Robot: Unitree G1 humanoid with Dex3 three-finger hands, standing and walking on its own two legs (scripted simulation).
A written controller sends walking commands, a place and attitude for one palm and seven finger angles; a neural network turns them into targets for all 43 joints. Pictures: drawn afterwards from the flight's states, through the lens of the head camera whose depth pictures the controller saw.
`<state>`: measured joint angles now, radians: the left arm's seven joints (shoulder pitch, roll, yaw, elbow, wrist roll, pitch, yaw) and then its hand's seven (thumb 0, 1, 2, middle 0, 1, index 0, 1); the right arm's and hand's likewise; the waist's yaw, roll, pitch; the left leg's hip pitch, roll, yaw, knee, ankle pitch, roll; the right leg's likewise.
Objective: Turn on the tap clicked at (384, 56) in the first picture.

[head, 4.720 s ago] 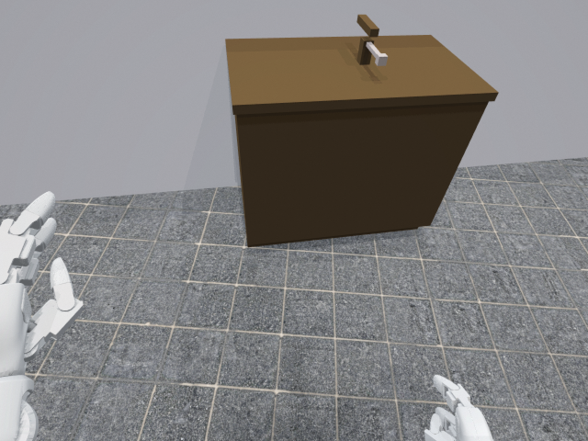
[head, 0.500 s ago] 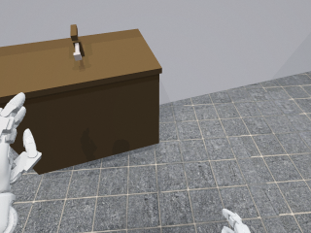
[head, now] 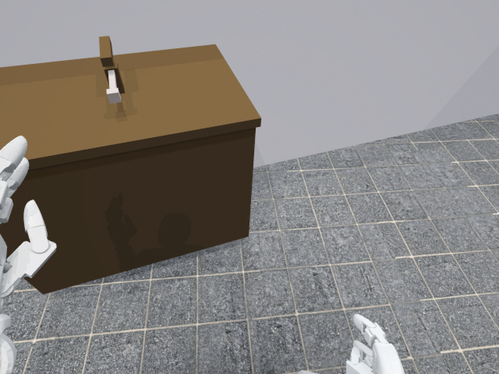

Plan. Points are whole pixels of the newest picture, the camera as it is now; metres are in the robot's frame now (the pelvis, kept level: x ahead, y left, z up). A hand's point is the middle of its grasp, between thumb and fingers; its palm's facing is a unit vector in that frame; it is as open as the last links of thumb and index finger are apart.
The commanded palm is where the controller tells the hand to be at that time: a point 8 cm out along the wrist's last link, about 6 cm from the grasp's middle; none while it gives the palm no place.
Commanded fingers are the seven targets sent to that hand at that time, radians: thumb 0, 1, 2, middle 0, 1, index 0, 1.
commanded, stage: take the last steps up to it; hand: left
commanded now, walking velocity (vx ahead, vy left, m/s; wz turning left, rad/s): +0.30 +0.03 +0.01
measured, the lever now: (114, 95) +0.73 +0.39 +0.04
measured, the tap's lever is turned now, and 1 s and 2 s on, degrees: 0 0 0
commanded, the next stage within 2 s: come to a stop and stand still in 1.28 s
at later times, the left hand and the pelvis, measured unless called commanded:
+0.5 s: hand (81, 180) +0.31 +0.25 +0.18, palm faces +0.44 -0.82 -0.38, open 7.4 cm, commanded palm +0.26 +0.28 +0.18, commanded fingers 0.00 0.90 0.90 -0.20 -0.30 -0.20 -0.30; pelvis +0.10 +0.00 -0.01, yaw +1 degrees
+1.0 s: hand (129, 133) +0.42 +0.22 +0.17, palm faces +0.42 -0.80 -0.43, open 7.4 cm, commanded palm +0.37 +0.26 +0.18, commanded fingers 0.00 0.90 0.90 -0.20 -0.30 -0.20 -0.30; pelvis +0.21 -0.02 +0.00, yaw +2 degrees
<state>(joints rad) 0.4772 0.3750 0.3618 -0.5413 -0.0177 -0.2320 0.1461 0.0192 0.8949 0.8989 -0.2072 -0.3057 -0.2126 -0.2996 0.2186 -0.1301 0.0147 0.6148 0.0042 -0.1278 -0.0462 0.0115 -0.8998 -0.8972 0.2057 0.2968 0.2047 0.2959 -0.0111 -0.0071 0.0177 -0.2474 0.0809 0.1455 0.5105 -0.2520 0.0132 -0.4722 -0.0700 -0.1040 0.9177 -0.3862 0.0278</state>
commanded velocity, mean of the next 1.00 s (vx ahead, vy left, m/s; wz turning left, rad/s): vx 0.28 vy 0.05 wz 0.01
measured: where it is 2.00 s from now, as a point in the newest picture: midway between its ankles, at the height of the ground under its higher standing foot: (254, 357)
